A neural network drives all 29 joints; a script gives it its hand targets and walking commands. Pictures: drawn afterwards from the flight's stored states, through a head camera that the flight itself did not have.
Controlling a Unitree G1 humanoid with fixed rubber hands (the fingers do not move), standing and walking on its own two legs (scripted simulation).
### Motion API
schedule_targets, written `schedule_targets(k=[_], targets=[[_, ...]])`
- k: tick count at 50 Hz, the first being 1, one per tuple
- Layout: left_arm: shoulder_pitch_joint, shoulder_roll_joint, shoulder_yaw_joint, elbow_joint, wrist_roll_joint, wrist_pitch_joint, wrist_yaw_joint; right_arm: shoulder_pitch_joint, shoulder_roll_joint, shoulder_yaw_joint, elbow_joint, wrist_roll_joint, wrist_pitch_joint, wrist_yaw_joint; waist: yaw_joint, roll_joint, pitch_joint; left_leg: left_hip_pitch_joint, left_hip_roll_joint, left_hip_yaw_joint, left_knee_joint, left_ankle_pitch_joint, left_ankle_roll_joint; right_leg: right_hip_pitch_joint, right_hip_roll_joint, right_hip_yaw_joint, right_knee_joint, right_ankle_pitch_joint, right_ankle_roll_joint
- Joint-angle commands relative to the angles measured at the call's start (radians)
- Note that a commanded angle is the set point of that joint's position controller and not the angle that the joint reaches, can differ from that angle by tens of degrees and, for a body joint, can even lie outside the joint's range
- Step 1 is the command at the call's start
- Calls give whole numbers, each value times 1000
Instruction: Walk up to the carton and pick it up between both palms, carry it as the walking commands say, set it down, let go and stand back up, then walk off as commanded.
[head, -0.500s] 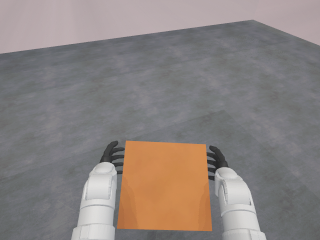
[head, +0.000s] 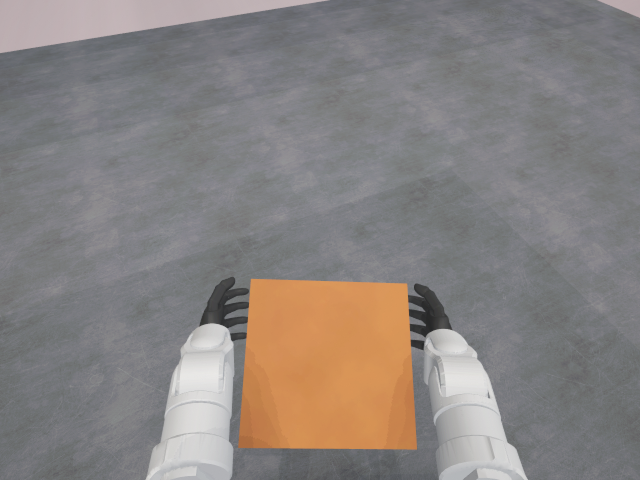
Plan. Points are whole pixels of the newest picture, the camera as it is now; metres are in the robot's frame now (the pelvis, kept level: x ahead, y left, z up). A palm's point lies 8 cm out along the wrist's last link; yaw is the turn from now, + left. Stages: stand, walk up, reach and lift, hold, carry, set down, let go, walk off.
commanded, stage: set down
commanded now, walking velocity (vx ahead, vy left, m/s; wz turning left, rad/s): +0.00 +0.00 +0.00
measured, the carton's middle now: (322, 361) +0.31 +0.02 -0.12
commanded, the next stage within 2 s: none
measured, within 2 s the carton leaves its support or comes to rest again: neither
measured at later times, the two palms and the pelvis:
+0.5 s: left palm (227, 351) +0.31 +0.17 -0.10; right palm (416, 351) +0.33 -0.12 -0.10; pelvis -0.02 -0.01 -0.05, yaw +0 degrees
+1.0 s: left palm (237, 357) +0.34 +0.17 -0.19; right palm (400, 356) +0.36 -0.12 -0.19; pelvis -0.04 +0.00 -0.13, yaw +0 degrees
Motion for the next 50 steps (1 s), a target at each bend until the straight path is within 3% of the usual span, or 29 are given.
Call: schedule_targets(k=[1,14,20,37,50], targets=[[-461,-914,-510,20,-213,-90,-248,-495,919,496,-20,199,-103,240,-3,0,-462,182,-75,-1,18,299,-7,-1,80,-10,-26,242,-27],[-511,-887,-477,106,-166,-199,-242,-577,912,480,65,174,-220,219,16,6,-590,-71,-92,8,167,225,-2,-245,98,-21,129,185,-21],[-562,-887,-476,129,-156,-226,-253,-629,908,477,89,164,-251,212,11,6,-678,-178,-96,17,246,192,-1,-352,106,-34,204,151,-13],[-742,-926,-501,163,-189,-216,-255,-820,930,509,105,213,-245,221,16,4,-936,-468,-107,41,478,39,-5,-667,130,-69,453,-15,-1],[-799,-907,-520,207,-236,-237,-217,-863,911,510,149,251,-266,195,14,13,-1040,-628,-119,45,634,52,-21,-856,147,-87,623,-10,5]])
